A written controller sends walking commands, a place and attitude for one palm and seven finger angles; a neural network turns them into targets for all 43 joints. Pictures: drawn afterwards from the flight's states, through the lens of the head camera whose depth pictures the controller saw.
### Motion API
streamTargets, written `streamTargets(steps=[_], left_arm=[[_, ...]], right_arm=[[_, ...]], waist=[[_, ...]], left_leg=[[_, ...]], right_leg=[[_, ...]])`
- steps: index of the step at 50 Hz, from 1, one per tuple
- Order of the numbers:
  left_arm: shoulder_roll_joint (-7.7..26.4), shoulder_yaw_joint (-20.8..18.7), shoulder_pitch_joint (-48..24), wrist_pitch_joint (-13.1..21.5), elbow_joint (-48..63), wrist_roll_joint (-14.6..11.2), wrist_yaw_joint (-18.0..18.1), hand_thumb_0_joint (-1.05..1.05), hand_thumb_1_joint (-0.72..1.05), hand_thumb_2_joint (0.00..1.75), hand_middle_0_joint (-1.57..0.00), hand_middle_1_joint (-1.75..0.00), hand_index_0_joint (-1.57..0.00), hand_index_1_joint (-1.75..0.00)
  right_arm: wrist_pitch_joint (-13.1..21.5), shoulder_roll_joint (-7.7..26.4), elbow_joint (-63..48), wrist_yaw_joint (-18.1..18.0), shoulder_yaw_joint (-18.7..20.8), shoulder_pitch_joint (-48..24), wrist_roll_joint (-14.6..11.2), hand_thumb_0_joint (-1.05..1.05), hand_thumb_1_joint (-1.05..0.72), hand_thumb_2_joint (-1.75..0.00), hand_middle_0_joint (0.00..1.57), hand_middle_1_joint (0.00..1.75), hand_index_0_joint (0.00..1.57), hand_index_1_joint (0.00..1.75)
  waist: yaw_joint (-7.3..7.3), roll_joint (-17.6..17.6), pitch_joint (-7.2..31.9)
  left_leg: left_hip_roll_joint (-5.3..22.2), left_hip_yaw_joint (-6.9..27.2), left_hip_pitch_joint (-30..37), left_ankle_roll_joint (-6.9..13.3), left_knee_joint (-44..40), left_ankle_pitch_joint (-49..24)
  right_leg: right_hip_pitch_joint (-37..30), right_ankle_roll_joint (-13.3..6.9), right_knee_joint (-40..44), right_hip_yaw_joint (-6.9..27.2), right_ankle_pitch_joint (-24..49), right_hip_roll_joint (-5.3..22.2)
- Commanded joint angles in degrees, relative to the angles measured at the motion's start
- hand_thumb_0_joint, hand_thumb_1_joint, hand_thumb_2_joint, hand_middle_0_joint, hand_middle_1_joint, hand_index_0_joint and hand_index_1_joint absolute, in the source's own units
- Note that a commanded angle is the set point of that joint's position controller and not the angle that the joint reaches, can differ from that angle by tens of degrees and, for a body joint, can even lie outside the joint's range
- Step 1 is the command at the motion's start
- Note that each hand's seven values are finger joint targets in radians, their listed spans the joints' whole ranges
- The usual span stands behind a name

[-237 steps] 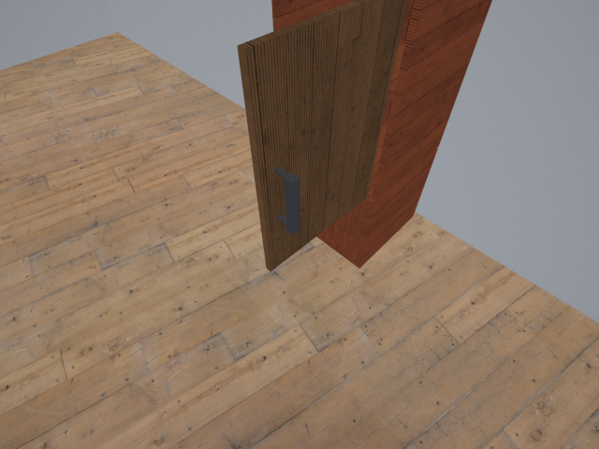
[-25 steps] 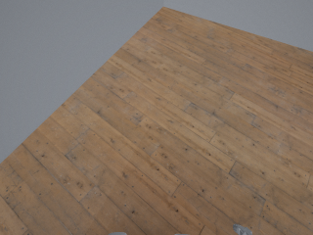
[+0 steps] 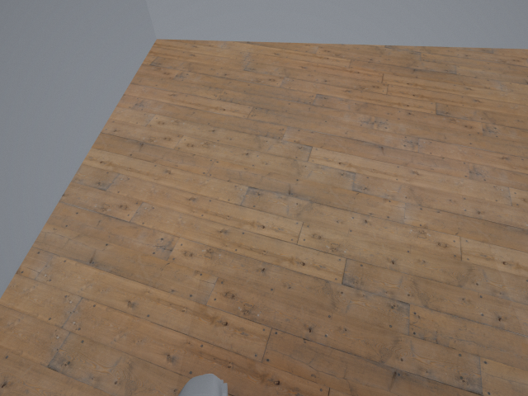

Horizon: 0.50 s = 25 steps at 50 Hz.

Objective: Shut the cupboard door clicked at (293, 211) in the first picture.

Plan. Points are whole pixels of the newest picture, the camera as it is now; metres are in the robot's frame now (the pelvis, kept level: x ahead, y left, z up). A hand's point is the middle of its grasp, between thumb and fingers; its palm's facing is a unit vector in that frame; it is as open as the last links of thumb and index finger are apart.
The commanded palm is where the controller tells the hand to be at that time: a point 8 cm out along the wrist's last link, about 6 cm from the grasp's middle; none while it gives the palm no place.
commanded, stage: walk around to get in front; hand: left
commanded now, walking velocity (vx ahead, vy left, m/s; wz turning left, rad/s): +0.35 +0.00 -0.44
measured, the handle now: out of the picture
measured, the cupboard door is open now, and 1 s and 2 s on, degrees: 88 88 88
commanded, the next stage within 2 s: walk to a spot facing it in 0.84 s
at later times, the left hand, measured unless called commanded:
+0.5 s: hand (189, 280) +0.35 +0.18 -0.15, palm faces -0.25 -0.95 -0.19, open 7.4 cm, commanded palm none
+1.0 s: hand (247, 237) +0.46 +0.07 -0.17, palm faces -0.27 -0.94 -0.21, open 7.2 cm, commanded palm none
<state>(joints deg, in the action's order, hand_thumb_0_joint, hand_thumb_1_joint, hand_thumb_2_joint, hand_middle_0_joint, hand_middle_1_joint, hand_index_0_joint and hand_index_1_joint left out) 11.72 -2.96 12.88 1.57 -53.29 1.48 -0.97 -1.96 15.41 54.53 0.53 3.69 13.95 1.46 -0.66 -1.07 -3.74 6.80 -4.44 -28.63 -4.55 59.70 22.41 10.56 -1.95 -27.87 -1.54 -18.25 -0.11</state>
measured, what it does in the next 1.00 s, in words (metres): walks ahead, turning right: left foot, then right foot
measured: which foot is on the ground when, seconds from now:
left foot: up 0.00-0.18, down 0.20-0.66, up 0.68-1.00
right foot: down 0.00-0.22, up 0.24-0.64, down 0.66-1.00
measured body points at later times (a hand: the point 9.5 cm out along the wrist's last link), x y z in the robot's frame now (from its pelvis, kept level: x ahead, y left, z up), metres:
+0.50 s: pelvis +0.20 +0.01 +0.01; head +0.24 +0.01 +0.45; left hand +0.36 +0.23 -0.14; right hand +0.14 -0.21 -0.14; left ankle +0.20 +0.13 -0.74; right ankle +0.23 -0.14 -0.67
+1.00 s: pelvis +0.41 -0.11 +0.00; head +0.43 -0.12 +0.45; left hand +0.48 +0.12 -0.15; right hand +0.42 -0.36 -0.14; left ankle +0.56 -0.02 -0.70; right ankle +0.31 -0.16 -0.74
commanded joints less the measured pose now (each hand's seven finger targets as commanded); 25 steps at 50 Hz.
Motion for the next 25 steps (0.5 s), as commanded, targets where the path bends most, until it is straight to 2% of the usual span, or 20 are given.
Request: streamTargets(steps=[1, 4, 6, 7, 8, 9, 10, 11, 12, 13, 14, 15, 16, 17, 18, 19, 22, 25], left_arm=[[12.0, -3.09, 2.22, 1.66, 1.4, -0.22, 0.08, 0.0, 0.9, 0.9, -0.2, -0.3, -0.2, -0.3], [12.12, -3.22, 3.39, 1.76, 0.33, -0.17, -0.01, 0.0, 0.9, 0.9, -0.2, -0.3, -0.2, -0.3], [12.18, -3.3, 2.79, 1.59, -0.01, -0.12, 0.05, 0.0, 0.9, 0.9, -0.2, -0.3, -0.2, -0.3], [12.04, -3.4, 1.8, 1.49, -0.04, -0.19, 0.09, 0.0, 0.9, 0.9, -0.2, -0.3, -0.2, -0.3], [11.48, -3.42, 0.41, 1.47, 0.02, -0.23, 0.22, 0.0, 0.9, 0.9, -0.2, -0.3, -0.2, -0.3], [9.52, -3.05, -0.23, 1.51, 0.36, -0.57, 0.07, 0.0, 0.9, 0.9, -0.2, -0.3, -0.2, -0.3], [5.31, -2.39, 2.86, 1.21, 0.91, -1.34, -0.4, 0.0, 0.9, 0.9, -0.2, -0.3, -0.2, -0.3], [4.94, -1.76, 1.61, 1.46, 2.61, -1.11, -0.38, 0.0, 0.9, 0.9, -0.2, -0.3, -0.2, -0.3], [5.64, -2.01, -1.08, 1.62, 3.07, -0.55, -0.63, 0.0, 0.9, 0.9, -0.2, -0.3, -0.2, -0.3], [5.42, -1.87, -2.07, 1.62, 2.57, -0.13, -0.87, 0.0, 0.9, 0.9, -0.2, -0.3, -0.2, -0.3], [4.84, -2.09, -2.76, 1.21, 1.82, 0.32, -1.19, 0.0, 0.9, 0.9, -0.2, -0.3, -0.2, -0.3], [4.6, -2.24, -1.92, 0.47, 1.32, 0.58, -1.68, 0.0, 0.9, 0.9, -0.2, -0.3, -0.2, -0.3], [3.87, -2.04, -0.81, -0.28, 0.95, 0.67, -2.01, 0.0, 0.9, 0.9, -0.2, -0.3, -0.2, -0.3], [3.04, -1.73, -0.59, -0.74, 0.88, 0.67, -2.2, 0.0, 0.9, 0.9, -0.2, -0.3, -0.2, -0.3], [2.22, -1.51, -0.55, -0.88, 0.8, 0.64, -2.31, 0.0, 0.9, 0.9, -0.2, -0.3, -0.2, -0.3], [2.09, -1.39, -0.51, -1.25, 0.92, 0.47, -2.39, 0.0, 0.9, 0.9, -0.2, -0.3, -0.2, -0.3], [1.15, -0.73, -5.22, -1.38, 2.46, 0.5, -2.59, 0.0, 0.9, 0.9, -0.2, -0.3, -0.2, -0.3], [0.88, -0.46, -10.02, -1.05, 3.77, 0.44, -2.53, 0.0, 0.9, 0.9, -0.2, -0.3, -0.2, -0.3]], right_arm=[[3.45, 2.19, -6.99, 0.68, 0.35, -5.05, -0.1, 0.0, -0.9, -0.9, 0.2, 0.3, 0.2, 0.3], [4.36, 1.88, -8.02, 0.66, 0.22, -7.48, -0.3, 0.0, -0.9, -0.9, 0.2, 0.3, 0.2, 0.3], [4.98, 2.28, -8.23, 0.39, 0.26, -7.43, -0.43, 0.0, -0.9, -0.9, 0.2, 0.3, 0.2, 0.3], [5.28, 2.64, -7.53, 0.13, 0.43, -5.36, -0.42, 0.0, -0.9, -0.9, 0.2, 0.3, 0.2, 0.3], [5.7, 3.7, -5.73, -0.28, 0.78, 0.04, -0.29, 0.0, -0.9, -0.9, 0.2, 0.3, 0.2, 0.3], [6.14, 7.09, -2.86, -1.08, 1.52, 8.79, 0.05, 0.0, -0.9, -0.9, 0.2, 0.3, 0.2, 0.3], [6.67, 14.4, -1.07, -1.59, 3.29, 17.17, 1.44, 0.0, -0.9, -0.9, 0.2, 0.3, 0.2, 0.3], [5.88, 14.84, -0.87, -2.02, 2.56, 19.74, 1.17, 0.0, -0.9, -0.9, 0.2, 0.3, 0.2, 0.3], [5.44, 12.85, -2.2, -2.04, 2.01, 15.14, 1.01, 0.0, -0.9, -0.9, 0.2, 0.3, 0.2, 0.3], [5.63, 9.68, -3.62, -1.73, 1.2, 10.37, 0.93, 0.0, -0.9, -0.9, 0.2, 0.3, 0.2, 0.3], [5.94, 7.21, -4.12, -1.77, 0.63, 6.91, 0.9, 0.0, -0.9, -0.9, 0.2, 0.3, 0.2, 0.3], [6.21, 4.74, -4.27, -1.91, -0.18, 5.16, 0.77, 0.0, -0.9, -0.9, 0.2, 0.3, 0.2, 0.3], [6.54, 4.08, -3.87, -2.04, -0.48, 4.51, 0.57, 0.0, -0.9, -0.9, 0.2, 0.3, 0.2, 0.3], [6.86, 3.67, -3.3, -2.1, -0.6, 4.91, 0.36, 0.0, -0.9, -0.9, 0.2, 0.3, 0.2, 0.3], [7.06, 3.58, -2.65, -2.2, -0.43, 5.59, 0.3, 0.0, -0.9, -0.9, 0.2, 0.3, 0.2, 0.3], [7.03, 4.23, -2.32, -2.09, -0.33, 5.95, 0.15, 0.0, -0.9, -0.9, 0.2, 0.3, 0.2, 0.3], [6.65, 4.21, -0.77, -1.52, 0.04, 8.21, 0.22, 0.0, -0.9, -0.9, 0.2, 0.3, 0.2, 0.3], [6.08, 4.22, 0.63, -1.07, 0.14, 10.4, 0.5, 0.0, -0.9, -0.9, 0.2, 0.3, 0.2, 0.3]], waist=[[1.22, 8.64, 1.12], [1.97, 8.62, 1.08], [1.53, 9.25, 1.03], [0.04, 8.69, 1.27], [-2.74, 6.29, 3.26], [-6.44, 0.12, 7.79], [-8.87, -16.86, 14.4], [-8.35, -17.83, 14.99], [-6.38, -8.71, 8.16], [-4.32, -5.58, 4.77], [-2.71, -8.62, 0.73], [-1.09, -8.69, -1.17], [0.0, -8.25, -1.3], [0.43, -7.47, -0.44], [0.53, -7.3, 1.49], [0.89, -7.6, 2.71], [-0.29, -6.07, 1.9], [-1.72, -5.74, -0.34]], left_leg=[[-1.39, 0.11, -3.81, -0.76, -10.35, -7.03], [-2.77, -0.1, -1.43, -0.19, -17.5, -8.15], [-3.73, -0.29, 3.25, 0.56, -21.82, -7.73], [-4.31, -0.77, 7.35, 0.82, -25.03, -8.91], [-4.92, -1.0, 16.13, 1.12, -29.91, -11.03], [-2.5, 1.48, 29.25, 2.17, -32.72, -10.73], [15.3, 24.33, 40.88, 7.93, -36.89, -4.36], [23.43, 37.31, 39.6, 12.64, -44.94, -0.07], [23.54, 35.41, 32.88, 14.69, -46.05, -0.2], [21.31, 29.81, 25.11, 13.53, -46.51, 0.97], [19.07, 25.25, 18.63, 11.98, -48.31, 1.82], [16.7, 19.62, 16.18, 10.22, -49.17, -0.06], [15.09, 14.53, 15.55, 9.52, -49.48, -3.88], [13.55, 9.79, 16.46, 9.17, -48.91, -9.21], [12.6, 6.46, 19.01, 9.08, -47.71, -14.08], [12.53, 3.81, 19.83, 9.68, -47.9, -15.51], [11.54, -1.48, 20.2, 9.72, -48.6, -14.31], [12.15, -3.2, 20.26, 9.97, -48.51, -14.47]], right_leg=[[-3.17, -9.0, 13.64, 12.33, 10.34, 11.52], [-4.42, -8.68, 12.66, 13.74, 11.76, 11.63], [-3.26, -8.28, 10.87, 14.71, 13.04, 12.0], [-1.97, -7.61, 9.03, 14.24, 13.45, 11.39], [1.36, -6.19, 3.73, 12.92, 14.88, 9.54], [6.52, -4.08, -7.71, 9.67, 16.65, 6.02], [19.21, -0.19, -28.0, 1.48, -3.42, -2.64], [25.42, -0.12, -42.58, 4.24, -15.48, -3.49], [28.57, -0.62, -48.16, 6.08, -11.78, 1.28], [28.7, -0.33, -50.6, 4.69, -7.7, 3.33], [28.18, 0.36, -51.14, 4.35, -3.95, 4.45], [27.14, 0.9, -49.51, 4.2, -0.43, 5.61], [26.67, 1.49, -47.52, 3.63, 1.68, 5.99], [26.27, 1.88, -45.05, 2.89, 3.13, 6.01], [25.85, 2.15, -42.32, 1.98, 3.76, 5.9], [25.81, 2.31, -39.7, 1.67, 4.52, 6.17], [23.73, 2.49, -27.47, -1.15, 6.88, 6.27], [21.09, 2.3, -17.65, -3.84, 7.29, 5.38]])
